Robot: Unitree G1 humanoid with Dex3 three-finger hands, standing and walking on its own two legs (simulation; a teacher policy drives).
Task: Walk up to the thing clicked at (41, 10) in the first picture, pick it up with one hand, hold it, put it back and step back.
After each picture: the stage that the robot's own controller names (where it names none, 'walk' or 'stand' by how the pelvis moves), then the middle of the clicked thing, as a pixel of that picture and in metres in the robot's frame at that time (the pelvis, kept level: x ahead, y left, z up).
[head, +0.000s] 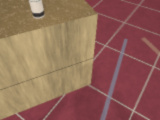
stand; (36, 6) +0.84 +0.25 +0.05
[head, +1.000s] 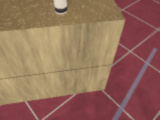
walk; (60, 1) +0.80 +0.16 +0.06
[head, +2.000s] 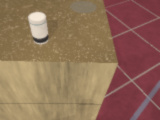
walk; (39, 28) +0.57 +0.19 +0.07
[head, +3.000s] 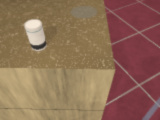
stand; (36, 35) +0.55 +0.21 +0.07
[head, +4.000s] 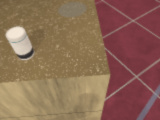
stand; (21, 44) +0.48 +0.25 +0.06
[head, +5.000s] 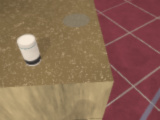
stand; (30, 50) +0.49 +0.22 +0.04
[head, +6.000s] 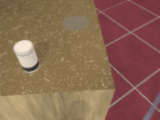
stand; (27, 57) +0.45 +0.22 +0.04
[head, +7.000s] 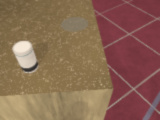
stand; (26, 57) +0.46 +0.23 +0.04
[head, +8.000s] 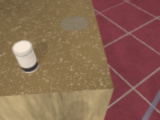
stand; (26, 57) +0.45 +0.23 +0.04
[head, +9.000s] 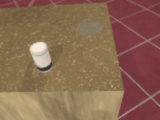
rise first; (41, 57) +0.47 +0.21 +0.05
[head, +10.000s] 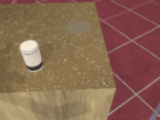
go down; (32, 56) +0.48 +0.20 +0.05
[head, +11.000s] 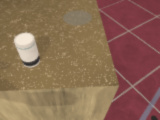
go down; (28, 50) +0.47 +0.20 +0.06
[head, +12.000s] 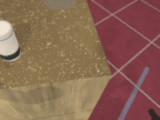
close in; (5, 42) +0.46 +0.21 +0.09
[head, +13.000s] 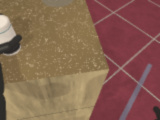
close; (4, 36) +0.48 +0.22 +0.10
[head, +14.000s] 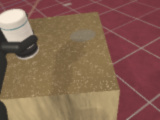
lift; (20, 35) +0.34 +0.17 +0.29
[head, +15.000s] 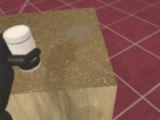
hold; (24, 49) +0.34 +0.17 +0.23
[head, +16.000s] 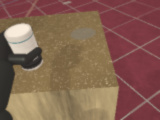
hold; (25, 48) +0.34 +0.17 +0.24
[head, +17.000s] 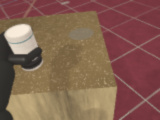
hold; (25, 48) +0.34 +0.17 +0.24
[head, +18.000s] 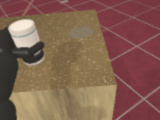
crouch; (28, 43) +0.36 +0.16 +0.24
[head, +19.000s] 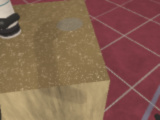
crouch; (3, 16) +0.46 +0.21 +0.26
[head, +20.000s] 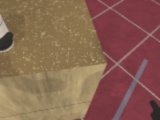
lower; out of the picture +0.49 +0.22 +0.11
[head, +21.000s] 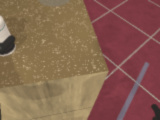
lower; out of the picture +0.48 +0.22 +0.10
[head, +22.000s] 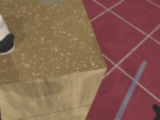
lower; out of the picture +0.49 +0.22 +0.10
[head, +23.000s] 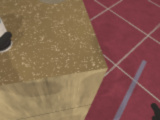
lower; out of the picture +0.49 +0.23 +0.11
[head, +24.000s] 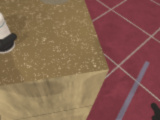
open; out of the picture +0.49 +0.23 +0.10
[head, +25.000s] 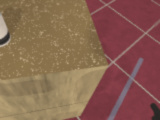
rise; out of the picture +0.49 +0.22 +0.11
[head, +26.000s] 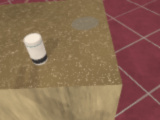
sink last; (36, 49) +0.49 +0.22 +0.08
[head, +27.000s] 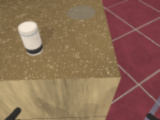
stand; (31, 39) +0.50 +0.22 +0.09
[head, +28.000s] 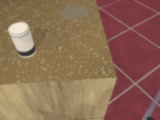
stand; (23, 40) +0.49 +0.22 +0.10
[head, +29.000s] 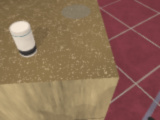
stand; (24, 39) +0.49 +0.21 +0.11
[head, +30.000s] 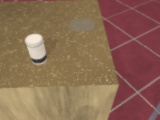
stand; (36, 49) +0.51 +0.20 +0.05
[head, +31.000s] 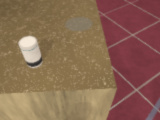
stand; (31, 52) +0.48 +0.21 +0.04
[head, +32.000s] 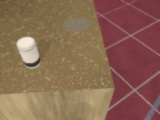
stand; (29, 53) +0.48 +0.22 +0.04
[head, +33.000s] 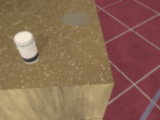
walk; (27, 48) +0.49 +0.22 +0.05
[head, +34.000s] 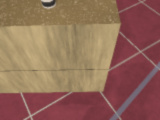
walk; out of the picture +0.75 +0.17 +0.07
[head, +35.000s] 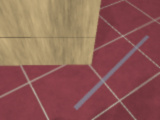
stand; out of the picture +1.12 +0.19 +0.06
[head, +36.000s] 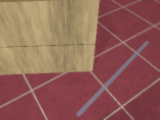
stand; out of the picture +1.12 +0.21 +0.06
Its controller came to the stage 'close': yes
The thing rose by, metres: 0.22
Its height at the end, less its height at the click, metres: +0.00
